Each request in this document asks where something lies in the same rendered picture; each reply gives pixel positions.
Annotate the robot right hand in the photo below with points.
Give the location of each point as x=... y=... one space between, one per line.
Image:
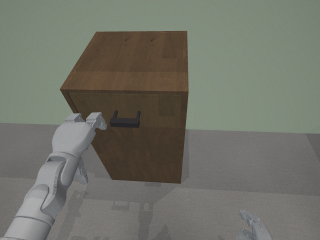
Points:
x=259 y=230

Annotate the cabinet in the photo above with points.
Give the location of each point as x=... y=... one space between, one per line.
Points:
x=136 y=62

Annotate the robot left hand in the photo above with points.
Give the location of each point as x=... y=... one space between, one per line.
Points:
x=74 y=137

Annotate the drawer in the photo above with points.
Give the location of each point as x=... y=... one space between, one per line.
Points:
x=156 y=110

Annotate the handle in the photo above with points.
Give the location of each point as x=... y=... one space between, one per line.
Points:
x=125 y=122

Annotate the left robot forearm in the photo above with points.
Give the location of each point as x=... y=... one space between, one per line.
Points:
x=45 y=199

